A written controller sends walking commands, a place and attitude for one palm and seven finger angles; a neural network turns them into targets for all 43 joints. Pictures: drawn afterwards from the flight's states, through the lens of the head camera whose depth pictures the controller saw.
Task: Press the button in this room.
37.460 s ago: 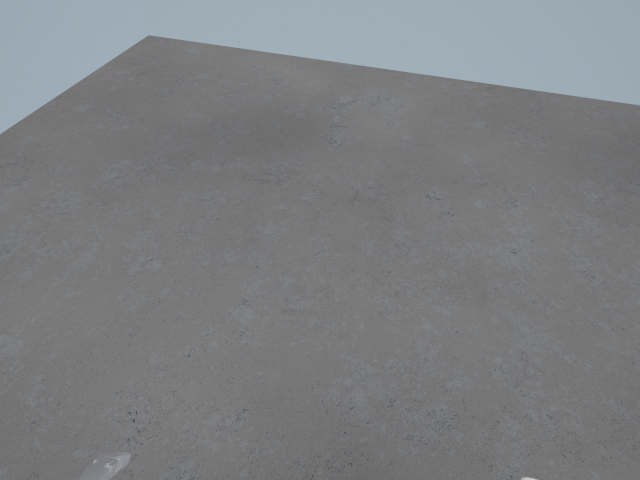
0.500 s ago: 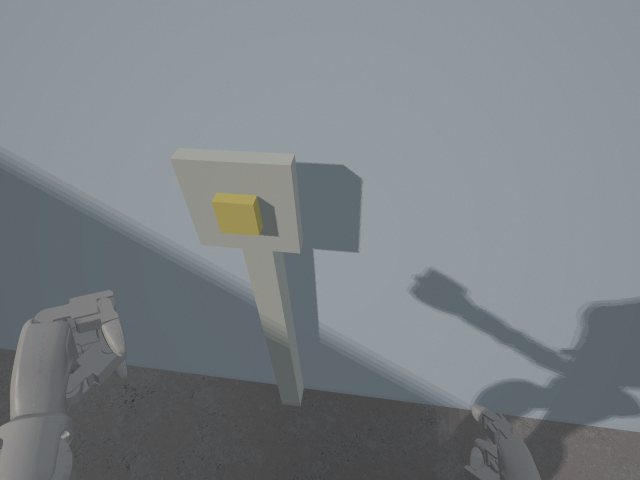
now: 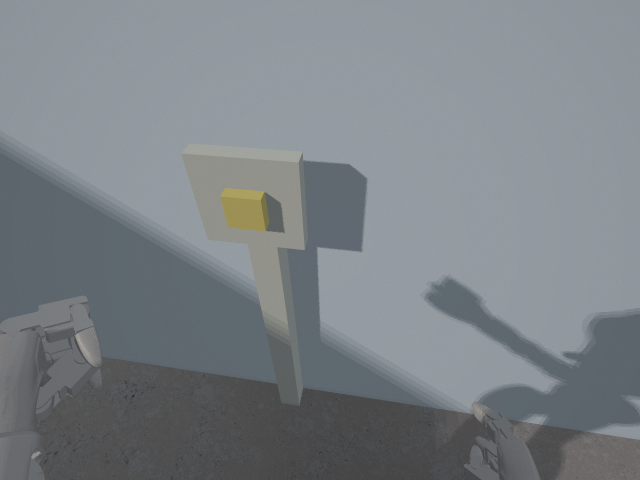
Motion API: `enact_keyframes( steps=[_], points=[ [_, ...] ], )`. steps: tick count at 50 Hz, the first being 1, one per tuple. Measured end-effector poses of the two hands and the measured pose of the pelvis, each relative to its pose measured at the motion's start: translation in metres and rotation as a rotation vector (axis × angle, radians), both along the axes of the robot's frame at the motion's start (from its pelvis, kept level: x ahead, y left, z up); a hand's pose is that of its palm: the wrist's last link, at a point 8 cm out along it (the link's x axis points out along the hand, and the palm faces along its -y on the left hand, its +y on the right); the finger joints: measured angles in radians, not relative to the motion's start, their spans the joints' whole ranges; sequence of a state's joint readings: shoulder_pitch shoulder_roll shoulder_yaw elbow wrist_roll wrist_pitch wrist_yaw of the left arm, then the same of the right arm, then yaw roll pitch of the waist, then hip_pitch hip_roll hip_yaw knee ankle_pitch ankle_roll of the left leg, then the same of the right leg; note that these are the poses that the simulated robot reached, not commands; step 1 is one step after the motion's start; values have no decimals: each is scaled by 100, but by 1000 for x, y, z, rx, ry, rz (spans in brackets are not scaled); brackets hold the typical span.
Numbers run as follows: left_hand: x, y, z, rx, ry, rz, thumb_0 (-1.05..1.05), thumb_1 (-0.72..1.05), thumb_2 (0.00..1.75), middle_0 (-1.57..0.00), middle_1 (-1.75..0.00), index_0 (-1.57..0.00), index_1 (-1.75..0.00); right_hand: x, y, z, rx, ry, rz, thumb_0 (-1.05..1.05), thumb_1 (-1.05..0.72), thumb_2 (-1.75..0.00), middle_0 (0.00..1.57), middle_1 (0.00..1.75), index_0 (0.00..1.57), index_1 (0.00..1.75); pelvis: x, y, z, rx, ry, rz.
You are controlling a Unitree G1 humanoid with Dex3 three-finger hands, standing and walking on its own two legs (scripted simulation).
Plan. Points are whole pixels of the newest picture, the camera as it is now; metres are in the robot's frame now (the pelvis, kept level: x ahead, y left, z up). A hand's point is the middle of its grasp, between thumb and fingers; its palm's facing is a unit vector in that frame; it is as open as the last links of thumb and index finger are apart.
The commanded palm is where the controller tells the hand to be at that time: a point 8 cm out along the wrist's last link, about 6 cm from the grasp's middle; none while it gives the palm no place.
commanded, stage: step back with the hand held close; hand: left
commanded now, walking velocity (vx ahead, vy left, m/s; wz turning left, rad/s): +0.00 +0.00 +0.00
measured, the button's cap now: (246, 208) +0.49 +0.19 +0.08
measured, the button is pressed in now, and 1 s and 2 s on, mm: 0 0 0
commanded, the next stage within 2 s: stop stepping back and stand still in 1.46 s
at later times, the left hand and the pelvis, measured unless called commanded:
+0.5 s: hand (80, 369) +0.17 +0.25 +0.15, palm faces +0.29 -0.82 -0.50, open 3.1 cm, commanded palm +0.10 +0.29 +0.17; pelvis -0.03 +0.01 -0.01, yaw -1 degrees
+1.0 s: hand (15, 451) +0.09 +0.25 +0.16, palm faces +0.39 -0.80 -0.45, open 3.1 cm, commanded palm +0.02 +0.30 +0.17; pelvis -0.10 +0.01 -0.02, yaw +2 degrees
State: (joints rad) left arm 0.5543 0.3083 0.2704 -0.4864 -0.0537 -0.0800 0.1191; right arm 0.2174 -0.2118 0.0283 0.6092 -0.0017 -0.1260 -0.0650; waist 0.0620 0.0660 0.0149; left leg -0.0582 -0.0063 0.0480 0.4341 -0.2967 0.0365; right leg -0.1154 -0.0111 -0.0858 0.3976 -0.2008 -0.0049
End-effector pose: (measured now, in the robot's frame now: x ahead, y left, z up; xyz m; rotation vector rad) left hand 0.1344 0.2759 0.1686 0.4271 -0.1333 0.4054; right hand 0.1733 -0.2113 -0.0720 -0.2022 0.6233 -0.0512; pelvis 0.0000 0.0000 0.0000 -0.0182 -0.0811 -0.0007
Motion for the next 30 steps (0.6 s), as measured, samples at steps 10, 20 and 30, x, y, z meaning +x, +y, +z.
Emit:
enact_keyframes(
  steps=[10,20,30],
  points=[
    [5,7,15,71,-49,-10,1,89,90,-130,-149,-130,-150,-16,-8,-3,-5,46,-33,2,-90,-89,20,30,20,30,-9,-1,1,-5,33,-8],
    [9,2,-8,83,80,-127,1,89,90,-130,-149,-130,-150,-47,-27,-8,-57,151,-135,1,-90,-89,20,30,20,30,-23,9,-2,2,97,-16],
    [-23,21,9,158,-30,-111,1,89,90,-130,-149,-130,-150,-55,-13,1,-76,94,-125,2,-90,-89,20,30,20,30,-45,17,-9,8,84,-9]
  ],
)
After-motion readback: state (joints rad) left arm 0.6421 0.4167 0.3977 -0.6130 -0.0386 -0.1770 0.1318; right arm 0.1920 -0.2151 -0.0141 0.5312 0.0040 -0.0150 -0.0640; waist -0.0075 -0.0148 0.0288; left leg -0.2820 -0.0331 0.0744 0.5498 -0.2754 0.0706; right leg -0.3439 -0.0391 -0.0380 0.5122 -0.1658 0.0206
